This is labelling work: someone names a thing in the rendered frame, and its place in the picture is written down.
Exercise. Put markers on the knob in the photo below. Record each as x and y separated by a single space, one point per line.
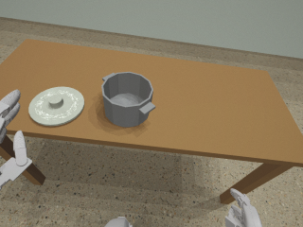
55 100

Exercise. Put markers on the robot left hand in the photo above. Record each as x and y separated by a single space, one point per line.
14 167

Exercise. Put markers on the pot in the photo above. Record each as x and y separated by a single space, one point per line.
127 98

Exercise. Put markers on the table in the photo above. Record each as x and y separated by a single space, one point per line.
201 108

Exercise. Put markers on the robot right hand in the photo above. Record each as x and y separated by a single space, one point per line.
247 216

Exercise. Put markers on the lid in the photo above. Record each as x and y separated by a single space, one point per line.
43 113

